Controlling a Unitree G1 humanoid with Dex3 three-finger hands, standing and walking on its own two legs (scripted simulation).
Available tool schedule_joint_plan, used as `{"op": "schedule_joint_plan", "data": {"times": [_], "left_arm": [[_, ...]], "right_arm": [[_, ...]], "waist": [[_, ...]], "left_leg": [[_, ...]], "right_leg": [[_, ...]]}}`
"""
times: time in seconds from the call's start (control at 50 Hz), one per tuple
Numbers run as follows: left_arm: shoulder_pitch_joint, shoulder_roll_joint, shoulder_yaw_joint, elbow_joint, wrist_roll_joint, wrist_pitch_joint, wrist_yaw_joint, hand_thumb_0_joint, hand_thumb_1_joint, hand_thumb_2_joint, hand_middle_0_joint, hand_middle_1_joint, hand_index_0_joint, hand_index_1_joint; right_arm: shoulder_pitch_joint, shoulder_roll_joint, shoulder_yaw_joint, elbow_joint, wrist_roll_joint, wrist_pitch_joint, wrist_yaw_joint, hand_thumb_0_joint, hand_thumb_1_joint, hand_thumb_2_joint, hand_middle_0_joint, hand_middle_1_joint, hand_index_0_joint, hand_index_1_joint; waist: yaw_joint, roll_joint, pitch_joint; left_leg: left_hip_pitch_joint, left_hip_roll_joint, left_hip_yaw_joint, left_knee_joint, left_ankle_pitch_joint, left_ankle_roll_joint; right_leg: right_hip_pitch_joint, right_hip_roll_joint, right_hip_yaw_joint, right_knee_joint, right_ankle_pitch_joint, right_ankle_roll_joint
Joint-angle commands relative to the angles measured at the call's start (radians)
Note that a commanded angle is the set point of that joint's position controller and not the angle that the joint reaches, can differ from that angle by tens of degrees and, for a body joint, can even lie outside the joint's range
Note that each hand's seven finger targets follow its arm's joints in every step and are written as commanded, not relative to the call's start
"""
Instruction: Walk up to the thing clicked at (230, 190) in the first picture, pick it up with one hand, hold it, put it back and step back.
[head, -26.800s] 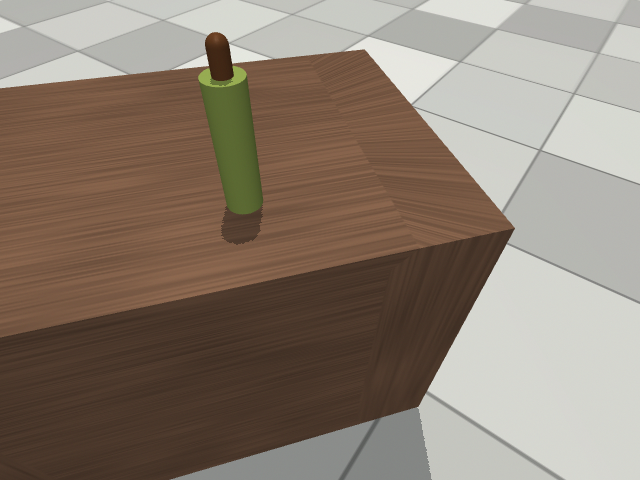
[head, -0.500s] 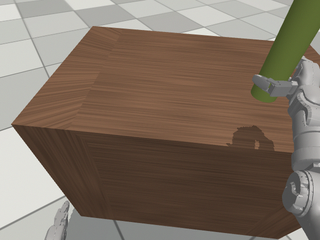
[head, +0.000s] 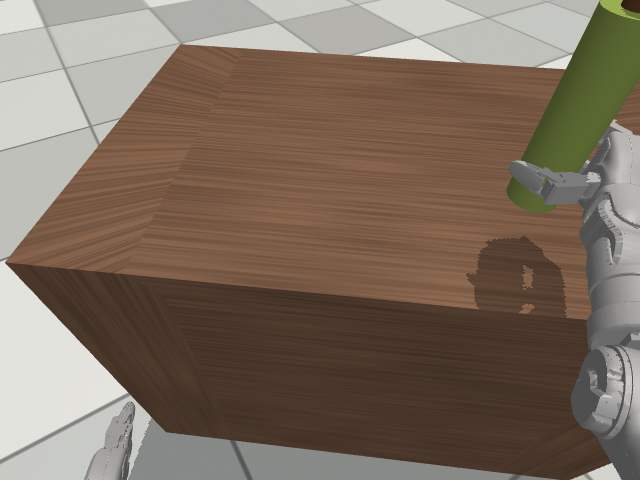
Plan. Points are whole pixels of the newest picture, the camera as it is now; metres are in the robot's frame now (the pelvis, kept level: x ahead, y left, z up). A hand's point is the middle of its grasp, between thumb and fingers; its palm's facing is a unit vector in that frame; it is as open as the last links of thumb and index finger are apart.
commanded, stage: crouch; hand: right
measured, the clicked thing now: (587, 97) +0.46 -0.23 +0.27
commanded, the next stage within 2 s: lower in 0.38 s
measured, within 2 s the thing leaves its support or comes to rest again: neither
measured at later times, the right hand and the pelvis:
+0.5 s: hand (549, 162) +0.49 -0.25 +0.17, palm faces +0.26 +0.97 +0.01, open 9.3 cm; pelvis +0.00 +0.00 +0.00, yaw +0 degrees
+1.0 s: hand (536, 180) +0.51 -0.25 +0.13, palm faces +0.26 +0.96 +0.01, open 9.3 cm; pelvis +0.00 -0.01 -0.02, yaw +1 degrees
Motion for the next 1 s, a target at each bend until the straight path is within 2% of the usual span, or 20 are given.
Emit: {"op": "schedule_joint_plan", "data": {"times": [0.0, 0.06, 0.14, 0.24, 0.26, 0.3, 0.38, 0.44, 0.5, 0.54, 0.58, 0.6, 0.64, 0.7, 0.76, 0.8, 0.84, 0.86, 0.92, 0.98], "left_arm": [[-0.045, 0.174, 0.090, -0.178, -0.011, -0.042, 0.010, 0.000, -0.569, 0.065, -0.050, -0.031, -0.035, -0.045], [-0.029, 0.167, 0.095, -0.163, -0.013, -0.029, 0.012, 0.000, -0.571, 0.067, -0.050, -0.032, -0.034, -0.047], [-0.025, 0.113, 0.042, -0.129, -0.012, -0.018, -0.003, 0.000, -0.569, 0.065, -0.048, -0.029, -0.032, -0.045], [-0.028, 0.147, 0.061, -0.154, -0.008, -0.008, -0.006, 0.000, -0.563, 0.060, -0.047, -0.030, -0.034, -0.043], [-0.051, 0.134, 0.046, -0.191, -0.010, -0.009, -0.008, 0.000, -0.569, 0.065, -0.049, -0.030, -0.033, -0.045], [-0.051, 0.153, 0.056, -0.188, -0.011, -0.005, -0.003, 0.000, -0.573, 0.068, -0.048, -0.029, -0.031, -0.045], [-0.024, 0.144, 0.051, -0.168, -0.008, 0.002, -0.004, 0.000, -0.571, 0.065, -0.048, -0.030, -0.033, -0.045], [-0.017, 0.133, 0.035, -0.157, -0.008, 0.004, -0.008, 0.000, -0.574, 0.067, -0.048, -0.030, -0.032, -0.046], [-0.070, 0.173, 0.056, -0.224, -0.007, 0.000, 0.001, 0.000, -0.588, 0.073, -0.050, -0.027, -0.028, -0.050], [0.010, 0.130, 0.028, -0.157, -0.005, 0.010, -0.010, 0.000, -0.577, 0.066, -0.050, -0.029, -0.031, -0.048], [-0.093, 0.160, 0.042, -0.253, -0.005, -0.003, -0.003, 0.000, -0.581, 0.066, -0.050, -0.027, -0.029, -0.047], [-0.032, 0.166, 0.047, -0.203, -0.001, 0.004, -0.003, 0.000, -0.582, 0.069, -0.050, -0.028, -0.029, -0.048], [-0.006, 0.131, 0.021, -0.182, -0.002, 0.011, -0.012, 0.000, -0.571, 0.063, -0.049, -0.031, -0.032, -0.047], [-0.083, 0.184, 0.052, -0.264, 0.000, 0.002, -0.001, 0.000, -0.583, 0.072, -0.049, -0.029, -0.028, -0.049], [-0.007, 0.122, 0.009, -0.197, 0.000, 0.015, -0.012, 0.000, -0.578, 0.072, -0.048, -0.033, -0.030, -0.051], [-0.075, 0.179, 0.046, -0.274, 0.006, 0.006, -0.002, 0.000, -0.580, 0.074, -0.049, -0.031, -0.030, -0.051], [0.013, 0.171, 0.041, -0.199, 0.010, 0.018, -0.007, 0.000, -0.580, 0.076, -0.048, -0.033, -0.028, -0.052], [0.006, 0.124, 0.001, -0.190, 0.009, 0.021, -0.015, 0.000, -0.581, 0.076, -0.049, -0.033, -0.029, -0.053], [-0.078, 0.172, 0.029, -0.276, 0.008, 0.012, -0.005, 0.000, -0.589, 0.078, -0.049, -0.030, -0.027, -0.052], [0.001, 0.129, 0.008, -0.246, 0.006, 0.022, -0.013, 0.000, -0.583, 0.074, -0.049, -0.031, -0.028, -0.052]], "right_arm": [[-0.498, -0.284, -0.036, -0.224, 0.014, -0.087, 0.010, 0.000, -0.188, -1.133, 1.182, 1.260, 1.210, 1.260], [-0.498, -0.270, -0.036, -0.218, 0.018, -0.095, 0.011, 0.000, -0.207, -1.129, 1.186, 1.256, 1.211, 1.256], [-0.486, -0.259, -0.027, -0.171, 0.010, -0.109, 0.015, 0.000, -0.199, -1.126, 1.186, 1.256, 1.212, 1.256], [-0.524, -0.302, -0.053, -0.152, 0.009, -0.140, 0.022, 0.000, -0.188, -1.139, 1.192, 1.269, 1.220, 1.269], [-0.607, -0.337, -0.058, -0.266, 0.009, -0.158, 0.022, 0.000, -0.207, -1.143, 1.200, 1.272, 1.227, 1.273], [-0.499, -0.310, -0.050, -0.095, 0.002, -0.146, 0.024, 0.000, -0.172, -1.156, 1.205, 1.289, 1.236, 1.289], [-0.591, -0.361, -0.065, -0.141, 0.001, -0.176, 0.028, 0.000, -0.209, -1.158, 1.213, 1.289, 1.241, 1.289], [-0.535, -0.304, -0.045, -0.031, 0.001, -0.170, 0.035, 0.000, -0.200, -1.153, 1.208, 1.285, 1.236, 1.285], [-0.596, -0.380, -0.073, -0.064, -0.006, -0.193, 0.027, 0.000, -0.200, -1.182, 1.222, 1.314, 1.255, 1.314], [-0.533, -0.303, -0.039, 0.024, -0.005, -0.197, 0.037, 0.000, -0.203, -1.183, 1.223, 1.314, 1.256, 1.314], [-0.635, -0.393, -0.080, -0.068, -0.008, -0.228, 0.031, 0.000, -0.197, -1.161, 1.208, 1.293, 1.239, 1.293], [-0.605, -0.409, -0.085, -0.005, -0.018, -0.226, 0.026, 0.000, -0.196, -1.169, 1.212, 1.300, 1.244, 1.300], [-0.542, -0.329, -0.048, 0.064, -0.010, -0.226, 0.039, 0.000, -0.182, -1.165, 1.209, 1.299, 1.242, 1.299], [-0.652, -0.426, -0.088, -0.078, -0.011, -0.260, 0.034, 0.000, -0.198, -1.161, 1.209, 1.293, 1.240, 1.293], [-0.581, -0.354, -0.060, 0.014, -0.010, -0.259, 0.042, 0.000, -0.212, -1.172, 1.218, 1.302, 1.248, 1.302], [-0.677, -0.442, -0.095, -0.100, -0.014, -0.282, 0.031, 0.000, -0.221, -1.179, 1.226, 1.310, 1.256, 1.310], [-0.551, -0.386, -0.079, 0.059, -0.017, -0.263, 0.032, 0.000, -0.231, -1.184, 1.237, 1.318, 1.266, 1.318], [-0.558, -0.365, -0.067, 0.012, -0.016, -0.271, 0.037, 0.000, -0.234, -1.172, 1.224, 1.302, 1.252, 1.302], [-0.593, -0.423, -0.098, -0.002, -0.020, -0.286, 0.029, 0.000, -0.233, -1.180, 1.228, 1.309, 1.258, 1.310], [-0.550, -0.364, -0.074, 0.064, -0.024, -0.286, 0.034, 0.000, -0.246, -1.183, 1.236, 1.314, 1.263, 1.314]], "waist": [[0.017, -0.035, -0.408], [0.024, -0.007, -0.382], [0.013, -0.059, -0.352], [0.027, -0.046, -0.397], [0.014, -0.078, -0.442], [0.025, -0.026, -0.393], [0.034, -0.087, -0.425], [0.050, -0.048, -0.376], [0.045, -0.037, -0.428], [0.057, -0.030, -0.331], [0.049, -0.042, -0.459], [0.052, -0.039, -0.425], [0.066, -0.065, -0.360], [0.059, -0.095, -0.516], [0.071, -0.110, -0.444], [0.068, -0.144, -0.565], [0.081, -0.105, -0.442], [0.064, -0.155, -0.440], [0.075, -0.102, -0.506], [0.086, -0.088, -0.438]], "left_leg": [[0.131, -0.024, 0.043, -0.027, 0.345, 0.022], [0.119, -0.026, 0.044, -0.023, 0.350, 0.018], [0.086, -0.025, 0.039, -0.022, 0.315, 0.023], [0.105, -0.025, 0.036, -0.007, 0.345, 0.024], [0.128, -0.022, 0.032, -0.006, 0.347, 0.023], [0.107, -0.027, 0.038, -0.003, 0.326, 0.024], [0.077, -0.026, 0.031, 0.004, 0.322, 0.024], [0.061, -0.026, 0.032, 0.006, 0.309, 0.022], [0.075, -0.023, 0.029, 0.012, 0.284, 0.018], [0.008, -0.032, 0.038, 0.010, 0.239, 0.021], [0.056, -0.024, 0.027, 0.029, 0.272, 0.016], [0.044, -0.024, 0.027, 0.037, 0.266, 0.017], [-0.009, -0.027, 0.030, 0.042, 0.239, 0.022], [0.028, -0.028, 0.030, 0.068, 0.277, 0.023], [-0.036, -0.037, 0.037, 0.077, 0.260, 0.029], [-0.023, -0.035, 0.034, 0.089, 0.287, 0.029], [-0.067, -0.045, 0.048, 0.094, 0.259, 0.033], [-0.066, -0.039, 0.039, 0.094, 0.263, 0.033], [-0.015, -0.035, 0.037, 0.113, 0.290, 0.028], [-0.052, -0.036, 0.036, 0.113, 0.262, 0.027]], "right_leg": [[0.239, 0.011, -0.007, -0.028, 0.382, -0.013], [0.223, 0.011, -0.008, -0.028, 0.369, -0.017], [0.199, 0.009, -0.010, -0.024, 0.360, -0.011], [0.185, 0.009, -0.011, -0.006, 0.374, -0.012], [0.199, 0.011, -0.012, -0.005, 0.370, -0.012], [0.168, 0.008, -0.010, -0.009, 0.344, -0.014], [0.182, 0.008, -0.013, 0.013, 0.353, -0.012], [0.131, 0.011, -0.012, 0.014, 0.310, -0.017], [0.122, 0.011, -0.015, 0.021, 0.271, -0.022], [0.090, 0.006, -0.007, 0.017, 0.242, -0.020], [0.102, 0.009, -0.013, 0.045, 0.259, -0.022], [0.075, 0.011, -0.015, 0.047, 0.246, -0.023], [0.060, 0.010, -0.009, 0.054, 0.234, -0.019], [0.109, 0.004, -0.004, 0.077, 0.282, -0.014], [0.086, 0.000, 0.004, 0.088, 0.305, -0.008], [0.154, -0.004, 0.005, 0.111, 0.351, -0.007], [0.089, -0.007, 0.014, 0.107, 0.347, -0.003], [0.083, -0.001, 0.006, 0.112, 0.336, -0.003], [0.049, 0.001, 0.002, 0.125, 0.307, -0.011], [0.010, 0.005, 0.001, 0.126, 0.263, -0.017]]}}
